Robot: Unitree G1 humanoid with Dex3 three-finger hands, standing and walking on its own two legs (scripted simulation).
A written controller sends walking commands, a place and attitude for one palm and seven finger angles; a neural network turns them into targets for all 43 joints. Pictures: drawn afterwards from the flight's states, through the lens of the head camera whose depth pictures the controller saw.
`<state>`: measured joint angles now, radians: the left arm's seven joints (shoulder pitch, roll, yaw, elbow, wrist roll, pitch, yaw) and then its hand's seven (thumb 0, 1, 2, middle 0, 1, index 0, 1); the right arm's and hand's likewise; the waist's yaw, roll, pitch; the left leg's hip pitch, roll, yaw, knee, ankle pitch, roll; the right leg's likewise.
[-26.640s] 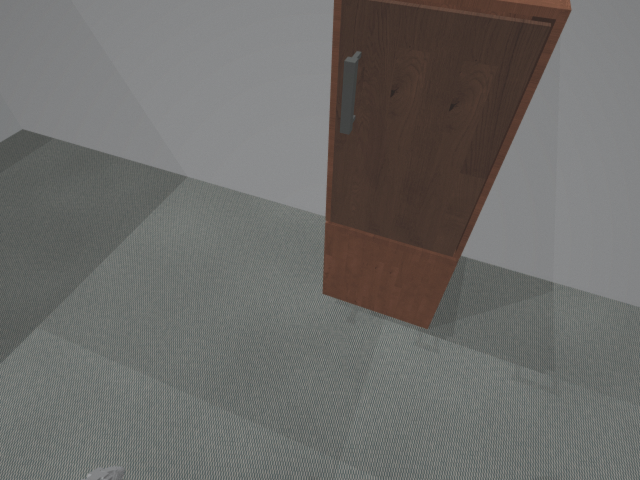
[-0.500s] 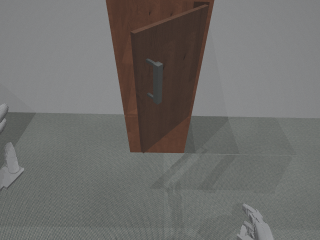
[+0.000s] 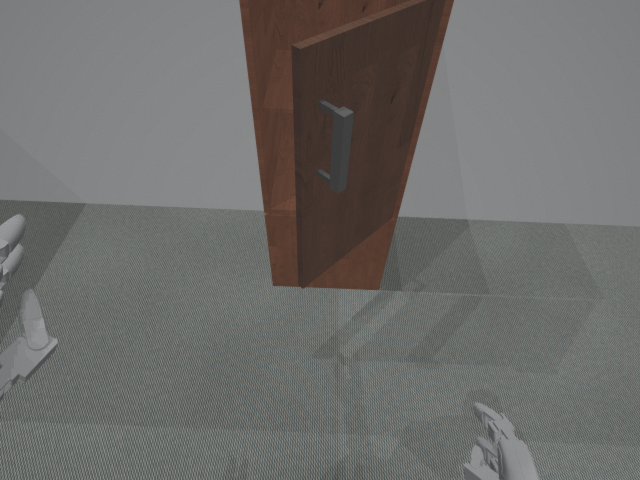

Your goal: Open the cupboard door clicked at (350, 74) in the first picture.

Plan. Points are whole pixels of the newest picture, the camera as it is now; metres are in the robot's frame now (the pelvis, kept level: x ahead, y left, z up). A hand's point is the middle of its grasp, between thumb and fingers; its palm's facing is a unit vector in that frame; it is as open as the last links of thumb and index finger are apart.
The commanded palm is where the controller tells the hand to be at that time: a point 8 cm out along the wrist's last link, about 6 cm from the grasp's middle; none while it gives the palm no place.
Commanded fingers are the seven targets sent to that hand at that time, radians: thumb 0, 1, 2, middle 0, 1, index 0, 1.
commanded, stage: stop stepping back and stand still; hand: left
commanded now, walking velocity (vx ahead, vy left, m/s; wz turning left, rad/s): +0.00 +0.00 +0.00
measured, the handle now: (331, 147) +0.61 +0.03 +0.07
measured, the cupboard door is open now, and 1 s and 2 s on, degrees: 46 46 46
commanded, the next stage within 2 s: let the arm hang, fingers relaxed in 0.04 s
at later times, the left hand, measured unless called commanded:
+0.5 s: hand out of the picture +0.00 +0.17 -0.18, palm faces +0.02 -0.98 -0.18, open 7.1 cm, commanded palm none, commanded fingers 0.00 0.90 0.90 -0.20 -0.30 -0.20 -0.30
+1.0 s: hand out of the picture +0.00 +0.17 -0.18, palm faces +0.08 -0.97 -0.23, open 7.4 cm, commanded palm none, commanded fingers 0.00 0.90 0.90 -0.20 -0.30 -0.20 -0.30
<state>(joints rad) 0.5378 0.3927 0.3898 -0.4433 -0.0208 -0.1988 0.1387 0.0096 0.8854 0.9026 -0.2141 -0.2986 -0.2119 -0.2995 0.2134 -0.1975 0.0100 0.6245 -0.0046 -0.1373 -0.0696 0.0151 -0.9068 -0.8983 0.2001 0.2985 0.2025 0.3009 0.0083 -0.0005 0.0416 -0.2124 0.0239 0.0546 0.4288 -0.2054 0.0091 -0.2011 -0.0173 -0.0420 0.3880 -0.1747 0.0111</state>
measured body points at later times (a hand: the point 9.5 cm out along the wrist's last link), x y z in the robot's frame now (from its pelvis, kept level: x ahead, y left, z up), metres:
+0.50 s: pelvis -0.02 -0.01 -0.01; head +0.01 +0.00 +0.44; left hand +0.00 +0.22 -0.17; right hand +0.02 -0.27 -0.15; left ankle +0.02 +0.11 -0.74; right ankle +0.02 -0.13 -0.74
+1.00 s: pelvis -0.01 -0.02 +0.00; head +0.01 -0.03 +0.45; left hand +0.00 +0.22 -0.16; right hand +0.00 -0.23 -0.17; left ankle +0.02 +0.11 -0.74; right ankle +0.02 -0.13 -0.74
